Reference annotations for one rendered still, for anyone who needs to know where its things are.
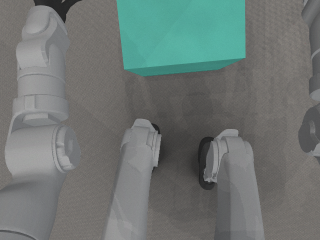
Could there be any robot right foot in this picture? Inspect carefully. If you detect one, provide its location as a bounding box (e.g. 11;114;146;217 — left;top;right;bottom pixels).
198;136;215;190

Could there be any carton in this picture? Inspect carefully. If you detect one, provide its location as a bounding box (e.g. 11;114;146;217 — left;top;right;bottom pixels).
116;0;246;77

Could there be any robot left forearm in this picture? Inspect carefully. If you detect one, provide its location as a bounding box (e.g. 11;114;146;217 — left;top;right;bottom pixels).
4;5;70;172

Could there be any right robot upper arm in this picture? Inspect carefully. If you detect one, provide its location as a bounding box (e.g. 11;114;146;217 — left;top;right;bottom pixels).
298;103;320;165

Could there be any robot right forearm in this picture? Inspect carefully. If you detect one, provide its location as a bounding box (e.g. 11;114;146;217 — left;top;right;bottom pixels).
301;0;320;102

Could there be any left robot upper arm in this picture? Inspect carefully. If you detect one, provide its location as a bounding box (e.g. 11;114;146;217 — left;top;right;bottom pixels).
0;123;81;240

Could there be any robot right thigh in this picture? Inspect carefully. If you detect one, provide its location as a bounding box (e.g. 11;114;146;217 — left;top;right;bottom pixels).
208;136;265;240

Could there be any robot left hand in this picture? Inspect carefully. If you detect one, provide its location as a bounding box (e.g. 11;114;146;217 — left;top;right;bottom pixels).
33;0;82;23

